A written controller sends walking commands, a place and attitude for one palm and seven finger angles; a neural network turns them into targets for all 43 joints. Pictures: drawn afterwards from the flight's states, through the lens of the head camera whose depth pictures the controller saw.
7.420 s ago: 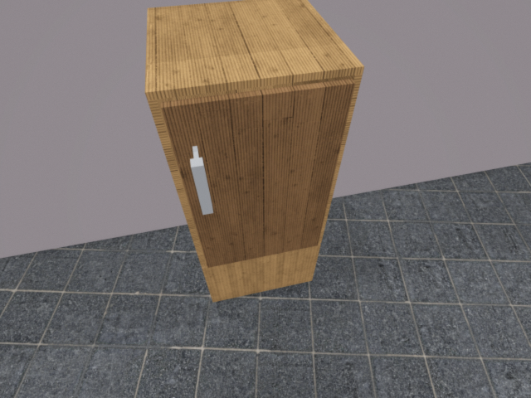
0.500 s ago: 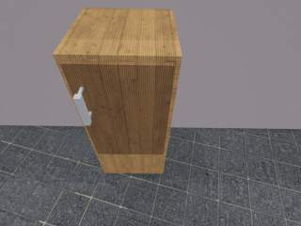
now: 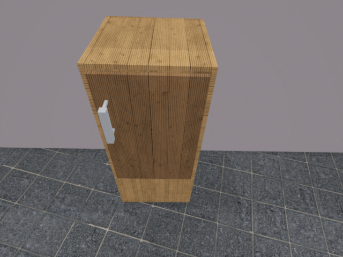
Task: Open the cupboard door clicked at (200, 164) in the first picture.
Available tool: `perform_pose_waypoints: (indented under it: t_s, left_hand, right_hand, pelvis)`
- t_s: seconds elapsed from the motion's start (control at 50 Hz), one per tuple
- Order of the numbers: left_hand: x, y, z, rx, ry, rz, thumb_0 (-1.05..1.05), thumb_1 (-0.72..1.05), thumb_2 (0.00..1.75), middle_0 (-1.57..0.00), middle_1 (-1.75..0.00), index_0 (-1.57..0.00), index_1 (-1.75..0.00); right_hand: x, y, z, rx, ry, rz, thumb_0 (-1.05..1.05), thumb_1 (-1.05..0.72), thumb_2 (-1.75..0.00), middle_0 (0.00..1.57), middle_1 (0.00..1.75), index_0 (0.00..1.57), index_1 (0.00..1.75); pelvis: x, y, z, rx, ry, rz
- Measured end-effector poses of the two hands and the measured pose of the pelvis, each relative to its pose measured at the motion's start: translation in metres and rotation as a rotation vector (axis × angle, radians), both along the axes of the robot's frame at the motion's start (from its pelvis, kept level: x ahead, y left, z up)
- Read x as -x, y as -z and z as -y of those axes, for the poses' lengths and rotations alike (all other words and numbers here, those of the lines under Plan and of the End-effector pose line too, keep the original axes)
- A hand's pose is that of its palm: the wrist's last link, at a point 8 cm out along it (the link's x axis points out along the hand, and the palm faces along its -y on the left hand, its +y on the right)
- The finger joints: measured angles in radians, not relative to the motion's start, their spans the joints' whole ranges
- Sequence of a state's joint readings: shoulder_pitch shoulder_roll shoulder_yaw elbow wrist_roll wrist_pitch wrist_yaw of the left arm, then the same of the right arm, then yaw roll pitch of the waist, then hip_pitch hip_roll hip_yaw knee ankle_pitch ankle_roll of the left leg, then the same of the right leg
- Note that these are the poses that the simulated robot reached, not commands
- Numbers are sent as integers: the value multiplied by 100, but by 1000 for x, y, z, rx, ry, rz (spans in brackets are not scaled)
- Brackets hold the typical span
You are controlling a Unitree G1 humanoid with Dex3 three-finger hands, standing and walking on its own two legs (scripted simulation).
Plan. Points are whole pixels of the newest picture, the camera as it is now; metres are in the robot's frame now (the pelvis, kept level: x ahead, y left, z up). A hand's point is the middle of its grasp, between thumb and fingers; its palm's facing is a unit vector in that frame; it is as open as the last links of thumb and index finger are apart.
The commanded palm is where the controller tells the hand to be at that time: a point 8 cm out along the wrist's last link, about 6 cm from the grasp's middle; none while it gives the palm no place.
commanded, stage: look again from close up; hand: left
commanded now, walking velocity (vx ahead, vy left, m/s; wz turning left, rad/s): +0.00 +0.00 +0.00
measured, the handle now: (108, 122) +0.53 +0.25 -0.03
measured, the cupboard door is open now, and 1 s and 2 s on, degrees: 0 0 0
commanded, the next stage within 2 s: raise the hand with hooked fingers in 0.02 s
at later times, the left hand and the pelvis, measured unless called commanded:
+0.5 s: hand (93, 252) +0.15 +0.19 -0.06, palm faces +0.00 -1.00 +0.03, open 8.3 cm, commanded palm +0.11 +0.26 -0.05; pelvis -0.06 +0.02 -0.09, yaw +4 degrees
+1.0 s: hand (70, 230) +0.19 +0.25 -0.04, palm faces +0.09 -0.99 -0.06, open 11.3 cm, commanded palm +0.16 +0.30 -0.03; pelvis -0.03 +0.01 -0.09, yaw +4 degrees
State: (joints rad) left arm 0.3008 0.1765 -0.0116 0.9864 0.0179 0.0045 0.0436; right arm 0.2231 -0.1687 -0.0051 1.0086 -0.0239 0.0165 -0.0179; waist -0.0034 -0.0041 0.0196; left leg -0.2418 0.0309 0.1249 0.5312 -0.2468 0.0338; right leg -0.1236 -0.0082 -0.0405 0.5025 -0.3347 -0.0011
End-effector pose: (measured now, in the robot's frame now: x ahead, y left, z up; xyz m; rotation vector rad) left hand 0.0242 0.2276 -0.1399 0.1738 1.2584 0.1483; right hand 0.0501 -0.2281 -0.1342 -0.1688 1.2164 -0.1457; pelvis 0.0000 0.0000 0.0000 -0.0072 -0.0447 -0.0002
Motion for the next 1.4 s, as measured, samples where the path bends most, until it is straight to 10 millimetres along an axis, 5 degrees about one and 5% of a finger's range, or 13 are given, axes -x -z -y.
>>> perform_pose_waypoints:
  t_s: [0.16,0.3,0.36,0.42,0.54,0.64,0.72,0.8,1.02,1.18,1.4]
  left_hand:
    - [19,-2,-12,29,-51,-27,1,91,90,-20,-30,-20,-30]
    - [-92,-115,-27,-8,-68,856,2,87,87,-20,-33,-20,-34]
    - [-119,-131,-22,65,2,1154,1,82,85,-21,-36,-21,-37]
    - [-124,-120,-12,147,124,1329,1,76,83,-21,-40,-21,-41]
    - [-88,-66,-20,186,68,1172,1,62,77,-23,-49,-23,-49]
    - [-67,-78,-39,66,18,1199,2,50,72,-23,-56,-23,-57]
    - [-83,-97,-43,51,85,1294,1,40,68,-24,-62,-24,-63]
    - [-110,-93,-46,108,141,1225,1,31,64,-24,-68,-24,-69]
    - [-139,-106,-75,71,99,1192,1,6,53,-26,-84,-26,-85]
    - [-155,-105,-84,93,117,1188,0,-13,45,-28,-96,-28,-97]
    - [-171,-120,-103,76,111,1214,0,-38,35,-30,-113,-30,-113]
  right_hand:
    - [37,-1,-14,10,27,-59,0,-92,-90,20,30,20,30]
    - [0,-13,-14,40,-67,336,1,-91,-90,20,30,20,30]
    - [-29,-7,-9,52,-132,458,1,-91,-90,20,30,21,30]
    - [-60,-4,-5,70,-176,575,1,-91,-90,20,30,21,30]
    - [-110,-12,-15,82,-234,713,1,-91,-90,20,30,20,30]
    - [-128,-11,-35,72,-306,715,1,-91,-90,20,30,20,30]
    - [-128,5,-48,39,-343,664,1,-91,-90,20,30,21,30]
    - [-116,19,-50,11,-308,585,1,-90,-90,20,30,21,30]
    - [-84,24,-16,73,-182,442,1,-90,-90,20,30,21,30]
    - [-95,15,-1,121,-174,456,1,-91,-90,20,30,21,30]
    - [-117,0,-18,86,-216,509,1,-91,-90,20,30,21,30]
  pelvis:
    - [11,-1,-18,12,-2,-12]
    - [35,19,-24,-10,-85,-77]
    - [47,41,-24,5,-85,-153]
    - [56,69,-21,10,-63,-208]
    - [61,98,-16,27,-67,-228]
    - [57,101,-12,66,-89,-240]
    - [53,102,-10,91,-103,-260]
    - [48,99,-9,94,-98,-278]
    - [25,85,-13,80,-75,-300]
    - [18,83,-16,77,-73,-305]
    - [14,74,-17,75,-77,-293]
